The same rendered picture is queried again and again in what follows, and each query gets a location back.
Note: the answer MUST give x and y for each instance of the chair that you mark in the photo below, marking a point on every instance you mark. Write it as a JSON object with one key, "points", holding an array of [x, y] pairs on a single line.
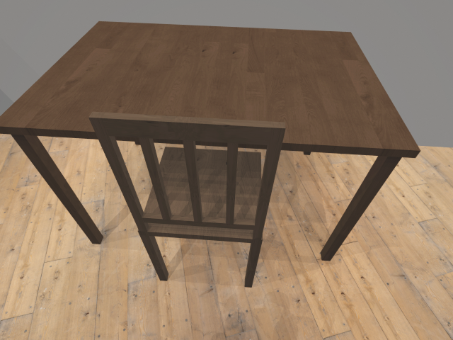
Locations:
{"points": [[204, 194]]}

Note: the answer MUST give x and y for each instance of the table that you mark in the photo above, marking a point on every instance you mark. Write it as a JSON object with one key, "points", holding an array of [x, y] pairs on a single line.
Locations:
{"points": [[319, 83]]}

